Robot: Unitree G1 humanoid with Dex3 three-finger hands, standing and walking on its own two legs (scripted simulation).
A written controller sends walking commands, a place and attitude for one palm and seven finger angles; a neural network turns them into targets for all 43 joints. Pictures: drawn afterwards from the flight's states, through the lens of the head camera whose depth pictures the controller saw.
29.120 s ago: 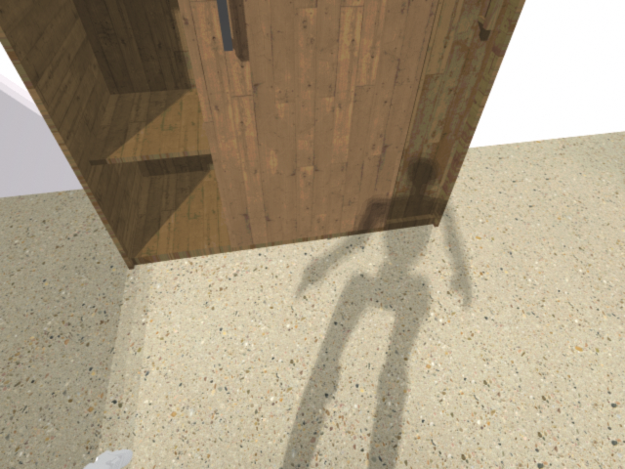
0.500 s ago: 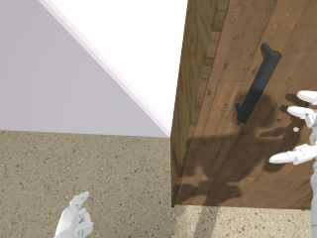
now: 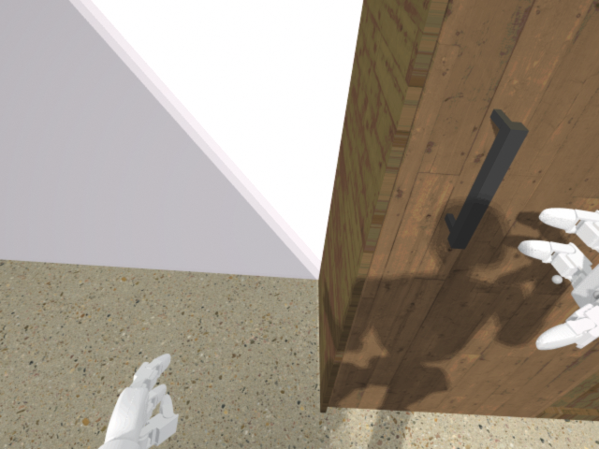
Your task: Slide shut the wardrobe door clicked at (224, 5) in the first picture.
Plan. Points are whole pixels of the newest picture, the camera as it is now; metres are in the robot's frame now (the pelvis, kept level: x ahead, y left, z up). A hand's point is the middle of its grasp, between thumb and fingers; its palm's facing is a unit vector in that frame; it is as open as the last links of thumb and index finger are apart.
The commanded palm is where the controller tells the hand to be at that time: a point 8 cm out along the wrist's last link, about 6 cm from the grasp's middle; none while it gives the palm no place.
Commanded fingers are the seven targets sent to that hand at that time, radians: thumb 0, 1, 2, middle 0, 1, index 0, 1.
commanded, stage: draw the hand back to the body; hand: right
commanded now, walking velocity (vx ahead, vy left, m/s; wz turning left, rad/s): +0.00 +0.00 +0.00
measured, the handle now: (476, 183) +0.43 -0.24 +0.19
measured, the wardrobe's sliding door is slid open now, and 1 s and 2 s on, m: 0.00 0.00 0.00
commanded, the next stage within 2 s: step back with the hand held close in 1.30 s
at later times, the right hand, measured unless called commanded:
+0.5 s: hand (577, 319) +0.23 -0.29 +0.16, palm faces +0.47 +0.84 -0.28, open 13.0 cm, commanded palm +0.17 -0.31 +0.18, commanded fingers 0.00 -0.17 -0.55 0.22 0.73 0.22 0.73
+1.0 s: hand (581, 332) +0.21 -0.28 +0.16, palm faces +0.44 +0.82 -0.37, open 8.1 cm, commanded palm +0.16 -0.32 +0.18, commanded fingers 0.00 -0.90 -0.90 0.20 0.30 0.20 0.30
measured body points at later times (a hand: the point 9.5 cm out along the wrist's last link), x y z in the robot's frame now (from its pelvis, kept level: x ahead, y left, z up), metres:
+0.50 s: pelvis +0.00 -0.01 +0.00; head -0.02 +0.00 +0.45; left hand +0.18 +0.21 -0.08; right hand +0.20 -0.33 +0.18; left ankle -0.01 +0.10 -0.74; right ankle +0.00 -0.12 -0.74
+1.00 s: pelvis +0.02 -0.02 +0.01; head +0.00 -0.01 +0.46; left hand +0.21 +0.20 -0.07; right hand +0.18 -0.32 +0.18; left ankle -0.01 +0.10 -0.74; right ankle +0.00 -0.12 -0.74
